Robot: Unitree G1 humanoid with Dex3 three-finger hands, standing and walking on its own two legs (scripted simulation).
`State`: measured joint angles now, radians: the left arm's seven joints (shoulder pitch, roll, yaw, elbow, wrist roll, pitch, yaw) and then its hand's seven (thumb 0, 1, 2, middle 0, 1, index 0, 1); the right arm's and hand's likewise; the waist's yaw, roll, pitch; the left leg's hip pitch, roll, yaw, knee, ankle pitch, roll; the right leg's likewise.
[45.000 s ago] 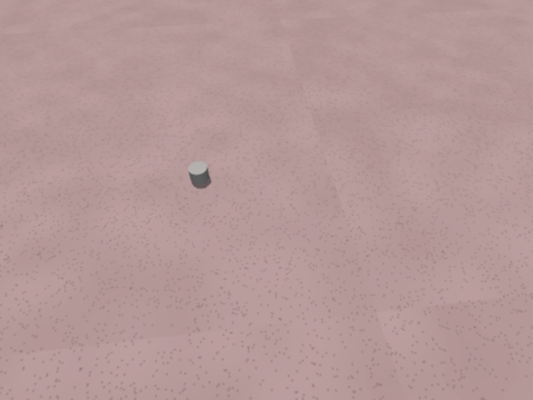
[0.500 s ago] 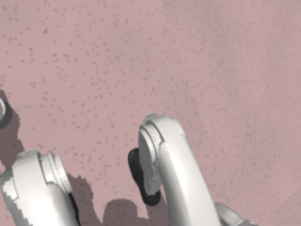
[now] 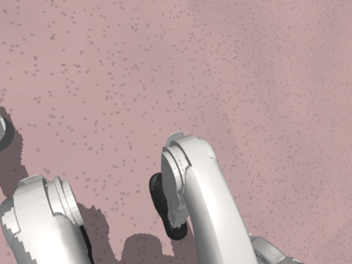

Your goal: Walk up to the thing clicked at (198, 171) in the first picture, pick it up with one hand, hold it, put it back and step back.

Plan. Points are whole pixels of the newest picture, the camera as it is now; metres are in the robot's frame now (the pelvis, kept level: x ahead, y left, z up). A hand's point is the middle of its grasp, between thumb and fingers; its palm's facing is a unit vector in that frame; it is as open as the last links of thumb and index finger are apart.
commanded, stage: withdraw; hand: left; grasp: from above
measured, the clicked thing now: out of the picture +0.43 +0.29 -0.26
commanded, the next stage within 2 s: home in 0.80 s
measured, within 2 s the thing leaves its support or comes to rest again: rests again in 0.08 s
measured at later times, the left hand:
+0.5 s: hand out of the picture +0.41 +0.32 -0.06, palm faces -0.45 -0.11 -0.88, open 14.2 cm
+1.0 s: hand out of the picture +0.42 +0.31 -0.14, palm faces -0.39 -0.09 -0.92, open 13.9 cm
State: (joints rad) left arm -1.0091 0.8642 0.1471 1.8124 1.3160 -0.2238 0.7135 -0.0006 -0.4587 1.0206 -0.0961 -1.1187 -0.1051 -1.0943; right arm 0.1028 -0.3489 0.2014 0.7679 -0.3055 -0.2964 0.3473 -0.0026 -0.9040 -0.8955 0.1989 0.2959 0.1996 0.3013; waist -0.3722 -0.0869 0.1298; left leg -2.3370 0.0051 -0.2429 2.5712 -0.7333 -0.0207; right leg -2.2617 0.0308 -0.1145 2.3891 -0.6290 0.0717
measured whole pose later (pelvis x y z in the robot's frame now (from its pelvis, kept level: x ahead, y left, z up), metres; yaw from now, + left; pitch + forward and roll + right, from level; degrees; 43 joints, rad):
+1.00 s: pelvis +0.00 -0.01 +0.03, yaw +6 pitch +33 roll -7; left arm -0.92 0.70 0.12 1.46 1.28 -0.19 0.51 0.00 -0.49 1.00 -0.13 -0.99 -0.11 -0.99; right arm 0.19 -0.29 0.06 0.77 -0.18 -0.10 0.15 0.00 -0.90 -0.89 0.20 0.30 0.20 0.30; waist -0.27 -0.01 -0.03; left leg -2.32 -0.01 -0.13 2.41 -0.68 -0.03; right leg -2.28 -0.01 -0.03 2.32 -0.62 0.04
